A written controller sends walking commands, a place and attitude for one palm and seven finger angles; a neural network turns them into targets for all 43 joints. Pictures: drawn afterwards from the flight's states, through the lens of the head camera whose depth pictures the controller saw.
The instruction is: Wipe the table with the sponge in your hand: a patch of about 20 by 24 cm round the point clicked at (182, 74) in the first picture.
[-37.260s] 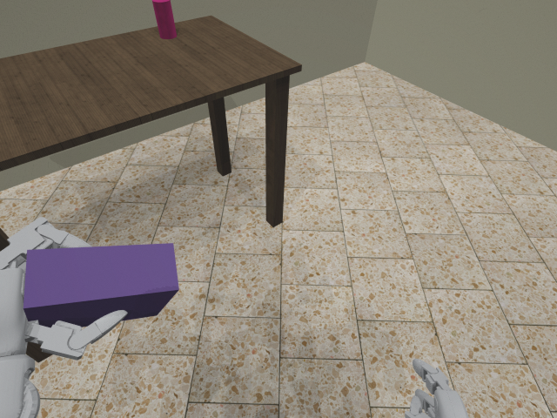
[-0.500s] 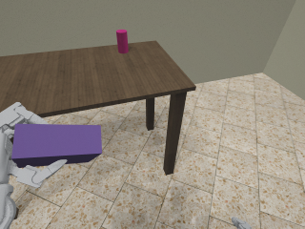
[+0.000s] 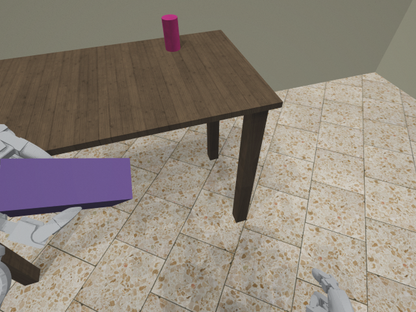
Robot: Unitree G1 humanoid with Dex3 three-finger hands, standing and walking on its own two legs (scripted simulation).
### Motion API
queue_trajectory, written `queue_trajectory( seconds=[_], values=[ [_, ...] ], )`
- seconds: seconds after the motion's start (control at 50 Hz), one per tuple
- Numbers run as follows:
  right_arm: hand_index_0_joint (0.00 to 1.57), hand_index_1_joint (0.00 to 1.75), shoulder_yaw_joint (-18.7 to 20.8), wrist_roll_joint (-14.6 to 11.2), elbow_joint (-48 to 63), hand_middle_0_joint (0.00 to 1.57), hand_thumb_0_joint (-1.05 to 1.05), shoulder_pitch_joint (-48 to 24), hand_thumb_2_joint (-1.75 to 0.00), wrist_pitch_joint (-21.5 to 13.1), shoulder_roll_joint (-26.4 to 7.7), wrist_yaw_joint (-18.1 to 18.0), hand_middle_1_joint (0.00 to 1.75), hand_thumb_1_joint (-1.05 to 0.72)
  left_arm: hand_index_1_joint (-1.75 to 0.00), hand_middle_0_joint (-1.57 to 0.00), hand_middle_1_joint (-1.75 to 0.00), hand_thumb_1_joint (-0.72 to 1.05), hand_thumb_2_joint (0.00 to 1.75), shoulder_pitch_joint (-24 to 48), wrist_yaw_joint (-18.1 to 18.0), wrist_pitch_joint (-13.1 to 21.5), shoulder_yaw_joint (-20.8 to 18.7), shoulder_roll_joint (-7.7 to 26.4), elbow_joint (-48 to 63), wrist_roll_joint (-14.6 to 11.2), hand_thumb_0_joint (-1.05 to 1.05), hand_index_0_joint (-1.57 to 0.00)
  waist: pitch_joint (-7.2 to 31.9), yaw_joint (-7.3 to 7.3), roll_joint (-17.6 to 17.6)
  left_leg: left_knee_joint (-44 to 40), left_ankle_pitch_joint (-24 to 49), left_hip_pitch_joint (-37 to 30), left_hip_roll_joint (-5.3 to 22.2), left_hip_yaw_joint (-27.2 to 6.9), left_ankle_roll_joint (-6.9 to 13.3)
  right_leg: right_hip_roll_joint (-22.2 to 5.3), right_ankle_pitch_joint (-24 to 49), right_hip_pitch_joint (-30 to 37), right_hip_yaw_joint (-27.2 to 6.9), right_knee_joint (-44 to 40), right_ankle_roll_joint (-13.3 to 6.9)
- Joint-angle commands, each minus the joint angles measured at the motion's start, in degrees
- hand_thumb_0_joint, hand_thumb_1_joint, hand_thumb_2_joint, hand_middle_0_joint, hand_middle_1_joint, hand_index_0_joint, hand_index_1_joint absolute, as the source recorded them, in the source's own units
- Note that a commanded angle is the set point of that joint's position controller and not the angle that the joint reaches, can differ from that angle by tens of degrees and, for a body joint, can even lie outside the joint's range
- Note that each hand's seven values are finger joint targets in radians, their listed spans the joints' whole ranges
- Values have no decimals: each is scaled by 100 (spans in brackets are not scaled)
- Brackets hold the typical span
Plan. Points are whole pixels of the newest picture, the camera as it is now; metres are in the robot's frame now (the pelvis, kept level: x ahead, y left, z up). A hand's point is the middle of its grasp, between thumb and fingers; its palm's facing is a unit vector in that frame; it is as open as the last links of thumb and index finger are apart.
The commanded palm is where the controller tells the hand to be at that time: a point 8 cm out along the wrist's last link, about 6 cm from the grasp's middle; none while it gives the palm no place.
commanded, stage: stop stepping back and stand still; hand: left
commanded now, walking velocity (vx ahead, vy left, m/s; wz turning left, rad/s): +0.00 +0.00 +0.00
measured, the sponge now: (87, 186) +0.24 +0.18 +0.20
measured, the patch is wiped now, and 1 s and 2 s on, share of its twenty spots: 1.00 1.00 1.00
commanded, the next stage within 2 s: stand and wait in 0.24 s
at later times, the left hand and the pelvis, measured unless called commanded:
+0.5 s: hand (24, 185) +0.22 +0.25 +0.22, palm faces +0.42 -0.81 -0.40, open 9.7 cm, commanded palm +0.17 +0.29 +0.24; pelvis +0.00 +0.02 +0.01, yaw -1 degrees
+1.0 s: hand (11, 197) +0.21 +0.26 +0.21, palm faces +0.42 -0.82 -0.39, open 9.7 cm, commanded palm +0.15 +0.31 +0.24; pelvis -0.02 +0.03 +0.01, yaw -1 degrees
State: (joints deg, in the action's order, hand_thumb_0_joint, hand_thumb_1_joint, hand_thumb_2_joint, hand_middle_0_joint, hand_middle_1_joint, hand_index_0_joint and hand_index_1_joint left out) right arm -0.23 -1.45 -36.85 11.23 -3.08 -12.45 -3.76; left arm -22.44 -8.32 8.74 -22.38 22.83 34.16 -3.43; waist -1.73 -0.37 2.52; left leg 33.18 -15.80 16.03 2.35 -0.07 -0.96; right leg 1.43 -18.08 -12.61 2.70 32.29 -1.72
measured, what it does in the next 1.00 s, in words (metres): stands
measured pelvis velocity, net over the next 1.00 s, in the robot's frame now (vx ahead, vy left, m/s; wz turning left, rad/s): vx -0.02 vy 0.03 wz -0.01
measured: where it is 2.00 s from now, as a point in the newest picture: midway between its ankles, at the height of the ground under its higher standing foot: outside the picture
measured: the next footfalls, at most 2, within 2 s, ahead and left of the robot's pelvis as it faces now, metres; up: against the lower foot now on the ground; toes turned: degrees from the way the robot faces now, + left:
none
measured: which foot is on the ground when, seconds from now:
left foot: down 0.00-1.00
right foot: down 0.00-1.00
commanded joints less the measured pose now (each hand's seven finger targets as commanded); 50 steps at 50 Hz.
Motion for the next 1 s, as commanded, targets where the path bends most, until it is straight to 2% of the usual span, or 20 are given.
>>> queue_trajectory(
  seconds=[0.0, 0.06, 0.12, 0.2, 0.22, 0.24, 0.32, 0.4, 0.42, 0.48, 0.6, 0.62, 0.64, 0.7, 0.76, 0.82, 0.88, 0.92, 0.94, 0.98],
  values=[
    [20, 30, 180, 12, 1029, 20, 0, -663, -90, -285, -598, -37, 30, -90, -160, -120, -160, 10, 130, 520, -107, 210, -759, 1014, 795, -26, 0, -120, 682, 28, 126, -701, 1425, -224, 550, -625, 409, -324, 1419, 225, -508, -648, 145],
    [20, 30, 214, 26, 1065, 20, 0, -631, -90, -304, -608, -3, 30, -90, -160, -120, -160, 10, 130, 302, -82, 253, -718, 984, 1039, -27, 0, -120, 1138, 32, 63, -529, 2302, -556, 508, -462, 344, -443, 2290, 541, -557, -588, 116],
    [20, 30, 242, 35, 1132, 20, 0, -665, -90, -297, -642, 23, 30, -90, -160, -120, -160, 10, 130, 136, -93, 261, -790, 1103, 1330, -30, 0, -120, 1295, 35, 217, -460, 2639, -642, 471, -368, 284, -536, 2743, 662, -609, -568, 92],
    [20, 30, 213, 49, 1126, 20, 0, -686, -90, -249, -600, 5, 30, -90, -160, -120, -160, 10, 130, 88, -134, 271, -824, 1108, 1350, -66, 0, -120, 1126, 27, 276, -609, 2232, -522, 461, -363, 267, -454, 2272, 527, -586, -706, 110],
    [20, 30, 229, 66, 1156, 20, 0, -669, -90, -246, -637, -13, 30, -90, -160, -120, -160, 10, 130, 111, -153, 284, -980, 1270, 1397, -55, 0, -120, 1164, 12, 314, -653, 2204, -507, 469, -414, 259, -469, 2220, 563, -599, -716, 92],
    [20, 30, 212, 57, 1126, 20, 0, -643, -90, -231, -588, -17, 30, -90, -160, -120, -160, 10, 130, 97, -150, 292, -870, 1116, 1333, -69, 0, -120, 1183, 29, 278, -658, 2207, -530, 476, -393, 256, -445, 2208, 585, -580, -708, 93],
    [20, 30, 225, 57, 1146, 20, 0, -661, -90, -208, -644, -38, 30, -90, -160, -120, -160, 10, 130, 202, -139, 243, -817, 1075, 1080, -74, 0, -120, 1034, 34, 324, -745, 1842, -498, 435, -381, 241, -420, 1911, 430, -593, -851, 104],
    [20, 30, 202, 47, 1115, 20, 0, -709, -90, -188, -620, -38, 30, -90, -160, -120, -160, 10, 130, 338, -117, 191, -631, 933, 818, -74, 0, -120, 878, 41, -24, -756, 1196, -386, 381, -326, 250, -458, 1635, 301, -697, -1065, 100],
    [20, 30, 221, 61, 1138, 20, 0, -714, -90, -201, -660, -51, 30, -90, -160, -120, -160, 10, 130, 426, -120, 203, -679, 1018, 923, -52, 0, -120, 919, 35, 136, -774, 1186, -393, 349, -339, 243, -486, 1616, 314, -729, -1058, 71],
    [20, 30, 179, 72, 1111, 20, 0, -746, -90, -218, -620, -46, 30, -90, -160, -120, -160, 10, 130, 464, -128, 208, -568, 930, 961, -52, 0, -120, 858, 25, 26, -876, 908, -319, 347, -386, 256, -455, 1393, 269, -678, -1101, 83],
    [20, 30, 168, 91, 1071, 20, 0, -782, -90, -248, -605, -52, 30, -90, -160, -120, -160, 10, 130, 481, -165, 251, -623, 964, 1020, -34, 0, -120, 729, 18, 151, -1015, 461, -162, 325, -426, 264, -414, 1010, 189, -668, -1183, 77],
    [20, 30, 192, 108, 1083, 20, 0, -775, -90, -262, -639, -70, 30, -90, -160, -120, -160, 10, 130, 467, -178, 267, -770, 1116, 1028, -20, 0, -120, 781, 9, 213, -1056, 432, -180, 331, -440, 260, -417, 957, 207, -652, -1177, 75],
    [20, 30, 163, 95, 1050, 20, 0, -751, -90, -261, -577, -61, 30, -90, -160, -120, -160, 10, 130, 430, -174, 279, -635, 944, 1001, -26, 0, -120, 757, 21, 260, -1083, 397, -151, 349, -432, 260, -393, 948, 228, -618, -1145, 81],
    [20, 30, 172, 96, 1051, 20, 0, -735, -90, -262, -599, -57, 30, -90, -160, -120, -160, 10, 130, 372, -176, 273, -674, 949, 809, -23, 0, -120, 711, 11, 47, -1131, 217, -36, 344, -447, 260, -356, 800, 230, -586, -1198, 103],
    [20, 30, 181, 86, 1052, 20, 0, -739, -90, -272, -612, -45, 30, -90, -160, -120, -160, 10, 130, 396, -164, 282, -612, 891, 804, -10, 0, -120, 692, 21, 85, -1130, 166, -39, 342, -453, 255, -354, 701, 172, -588, -1220, 101],
    [20, 30, 207, 106, 1080, 20, 0, -749, -90, -307, -659, -56, 30, -90, -160, -120, -160, 10, 130, 463, -171, 294, -673, 983, 913, 16, 0, -120, 719, 16, 300, -1175, 75, -35, 334, -481, 258, -352, 621, 159, -571, -1199, 94],
    [20, 30, 175, 101, 1038, 20, 0, -755, -90, -334, -611, -43, 30, -90, -160, -120, -160, 10, 130, 505, -175, 318, -586, 891, 982, 22, 0, -120, 681, 19, 217, -1244, -114, 12, 359, -508, 269, -313, 529, 140, -536, -1180, 108],
    [20, 30, 206, 125, 1060, 20, 0, -748, -90, -364, -657, -64, 30, -90, -160, -120, -160, 10, 130, 522, -197, 340, -753, 1071, 1090, 45, 0, -120, 763, 6, 404, -1268, -79, 19, 350, -515, 268, -317, 596, 218, -525, -1124, 103],
    [20, 30, 170, 118, 1022, 20, 0, -713, -90, -365, -596, -53, 30, -90, -160, -120, -160, 10, 130, 459, -192, 338, -624, 900, 1019, 32, 0, -120, 739, 10, 314, -1286, -57, 68, 365, -548, 266, -298, 622, 268, -491, -1089, 107],
    [20, 30, 186, 110, 1022, 20, 0, -720, -90, -373, -608, -41, 30, -90, -160, -120, -160, 10, 130, 452, -191, 347, -634, 896, 1039, 29, 0, -120, 801, 12, 289, -1214, 85, -1, 344, -492, 261, -312, 774, 292, -507, -1084, 105]
  ],
)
